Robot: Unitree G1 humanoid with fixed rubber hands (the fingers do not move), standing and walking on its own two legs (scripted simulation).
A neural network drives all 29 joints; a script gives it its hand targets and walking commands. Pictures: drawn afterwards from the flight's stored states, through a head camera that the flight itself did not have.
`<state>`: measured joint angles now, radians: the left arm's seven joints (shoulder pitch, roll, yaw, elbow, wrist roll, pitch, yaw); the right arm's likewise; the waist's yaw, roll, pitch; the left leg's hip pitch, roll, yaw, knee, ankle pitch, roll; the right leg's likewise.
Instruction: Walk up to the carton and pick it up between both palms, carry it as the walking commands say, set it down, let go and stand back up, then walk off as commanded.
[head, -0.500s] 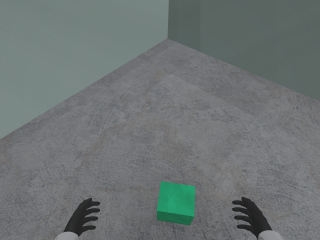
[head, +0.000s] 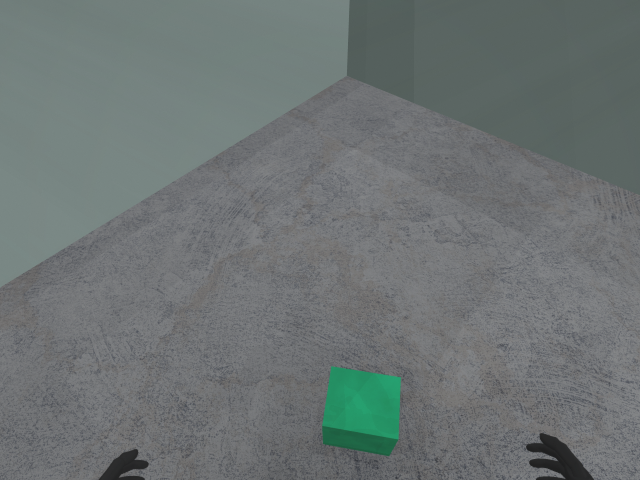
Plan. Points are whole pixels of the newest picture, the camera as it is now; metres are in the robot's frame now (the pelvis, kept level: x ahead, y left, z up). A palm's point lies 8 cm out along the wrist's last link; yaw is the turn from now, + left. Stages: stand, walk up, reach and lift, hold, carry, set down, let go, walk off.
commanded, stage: stand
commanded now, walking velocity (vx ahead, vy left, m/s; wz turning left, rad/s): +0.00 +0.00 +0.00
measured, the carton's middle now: (360, 411) +0.40 -0.07 -0.68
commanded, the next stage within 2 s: walk off in 1.40 s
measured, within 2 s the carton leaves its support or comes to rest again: neither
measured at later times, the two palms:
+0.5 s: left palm out of the picture +0.09 +0.31 -0.10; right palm out of the picture +0.12 -0.29 -0.09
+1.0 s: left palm out of the picture +0.06 +0.32 -0.10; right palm out of the picture +0.10 -0.30 -0.09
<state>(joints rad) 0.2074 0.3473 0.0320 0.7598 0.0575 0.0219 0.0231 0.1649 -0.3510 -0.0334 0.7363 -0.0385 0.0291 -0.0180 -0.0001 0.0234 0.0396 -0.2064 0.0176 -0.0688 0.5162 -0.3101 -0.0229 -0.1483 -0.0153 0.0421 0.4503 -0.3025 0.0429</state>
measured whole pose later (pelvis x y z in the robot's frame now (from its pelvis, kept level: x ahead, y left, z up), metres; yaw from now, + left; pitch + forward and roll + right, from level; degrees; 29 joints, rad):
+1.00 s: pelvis -0.01 +0.00 +0.01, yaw +1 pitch -2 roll -1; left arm 0.17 0.39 0.01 0.99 0.03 0.00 0.02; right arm 0.13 -0.38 0.00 0.94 -0.03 0.01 -0.02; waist 0.01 0.01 0.05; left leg -0.14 0.01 -0.07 0.42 -0.24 -0.02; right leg -0.08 -0.03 0.03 0.35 -0.24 0.05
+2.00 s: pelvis -0.03 +0.08 -0.02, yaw +6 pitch -1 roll +0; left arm 0.20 0.40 0.06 0.99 0.03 0.07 0.04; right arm 0.19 -0.32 -0.02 0.92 -0.02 0.06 0.02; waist 0.02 -0.06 0.10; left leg -0.31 -0.03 0.03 0.61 -0.34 0.04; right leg -0.35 -0.13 0.03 0.95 -0.53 0.07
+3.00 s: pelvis +0.02 +0.06 +0.01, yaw +6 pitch -2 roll +0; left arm 0.27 0.20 -0.03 1.14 0.02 0.00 0.04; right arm 0.25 -0.20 0.01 1.13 0.00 0.01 -0.04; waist 0.01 0.02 0.03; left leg -0.11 0.01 0.02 0.36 -0.22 0.00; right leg -0.05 0.05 -0.03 0.32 -0.24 -0.06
